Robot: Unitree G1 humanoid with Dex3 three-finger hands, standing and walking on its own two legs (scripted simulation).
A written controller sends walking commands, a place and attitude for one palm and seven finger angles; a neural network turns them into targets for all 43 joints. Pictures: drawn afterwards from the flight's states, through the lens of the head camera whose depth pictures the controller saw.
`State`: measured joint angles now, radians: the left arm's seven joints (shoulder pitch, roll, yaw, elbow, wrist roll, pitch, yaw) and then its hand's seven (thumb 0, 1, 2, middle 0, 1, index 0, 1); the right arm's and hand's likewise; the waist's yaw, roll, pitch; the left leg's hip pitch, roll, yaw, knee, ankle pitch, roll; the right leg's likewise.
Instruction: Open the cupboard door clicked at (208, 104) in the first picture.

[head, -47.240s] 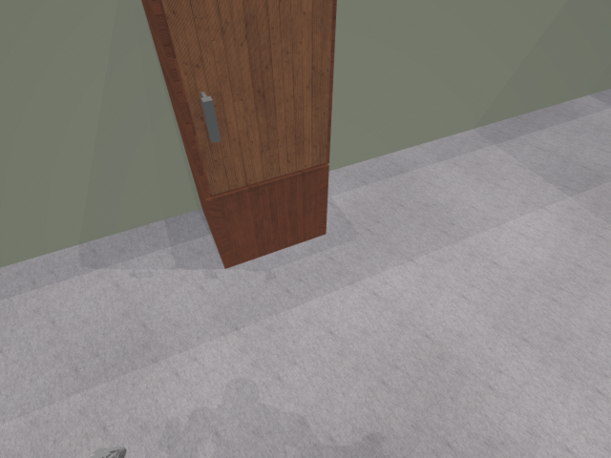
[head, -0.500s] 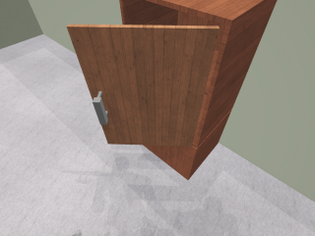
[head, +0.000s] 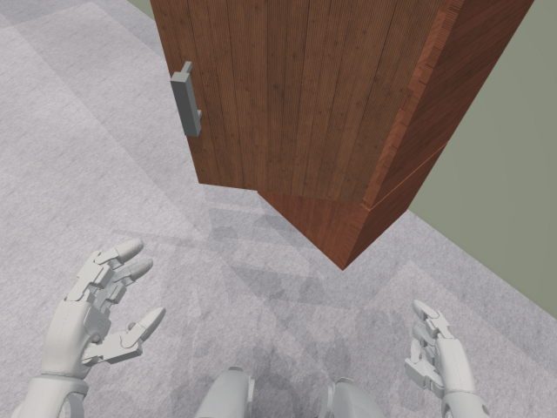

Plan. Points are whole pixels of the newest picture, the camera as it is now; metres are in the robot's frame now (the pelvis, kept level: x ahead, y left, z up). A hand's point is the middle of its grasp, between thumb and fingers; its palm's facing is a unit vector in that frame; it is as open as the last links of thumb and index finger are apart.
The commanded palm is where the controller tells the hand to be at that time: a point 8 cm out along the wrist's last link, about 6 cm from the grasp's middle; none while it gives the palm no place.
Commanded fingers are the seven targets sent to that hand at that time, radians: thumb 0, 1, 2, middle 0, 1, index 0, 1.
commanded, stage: raise the hand with hooked fingers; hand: left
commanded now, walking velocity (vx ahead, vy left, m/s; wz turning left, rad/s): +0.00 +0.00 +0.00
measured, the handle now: (190, 99) +0.63 +0.25 +0.05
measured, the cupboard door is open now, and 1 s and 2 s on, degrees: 40 40 40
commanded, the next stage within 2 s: move the hooked fingers beside the handle in 1.50 s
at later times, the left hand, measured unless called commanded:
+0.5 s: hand (110, 285) +0.25 +0.25 +0.06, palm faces -0.02 -1.00 -0.05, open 12.6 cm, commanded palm +0.24 +0.31 +0.06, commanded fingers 0.00 -0.41 0.34 -0.29 -1.14 -0.29 -1.14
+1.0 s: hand (79, 245) +0.30 +0.30 +0.07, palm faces -0.01 -1.00 -0.06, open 14.0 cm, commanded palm +0.28 +0.35 +0.07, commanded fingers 0.00 -0.50 0.30 -0.30 -1.20 -0.30 -1.20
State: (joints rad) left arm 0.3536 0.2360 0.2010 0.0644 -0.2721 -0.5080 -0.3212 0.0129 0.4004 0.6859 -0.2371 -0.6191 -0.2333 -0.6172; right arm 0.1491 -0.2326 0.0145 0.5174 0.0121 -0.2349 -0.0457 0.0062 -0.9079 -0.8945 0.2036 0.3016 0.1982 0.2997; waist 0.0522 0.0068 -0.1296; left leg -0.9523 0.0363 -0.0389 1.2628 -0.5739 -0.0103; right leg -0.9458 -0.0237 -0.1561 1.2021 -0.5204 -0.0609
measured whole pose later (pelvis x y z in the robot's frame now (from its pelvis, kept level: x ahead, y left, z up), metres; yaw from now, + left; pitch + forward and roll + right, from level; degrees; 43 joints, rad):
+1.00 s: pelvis +0.01 +0.04 +0.02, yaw -1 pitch +15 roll -3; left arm 0.00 0.40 0.42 0.40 -0.35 -0.35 -0.52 -0.01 -0.49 0.30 -0.30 -1.19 -0.30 -1.19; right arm 0.27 -0.28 0.05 0.55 0.02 -0.22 -0.06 0.01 -0.90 -0.89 0.21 0.30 0.20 0.30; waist 0.00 0.02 -0.12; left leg -0.88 0.02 0.01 1.14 -0.53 0.04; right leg -0.87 -0.03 -0.11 1.05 -0.45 -0.01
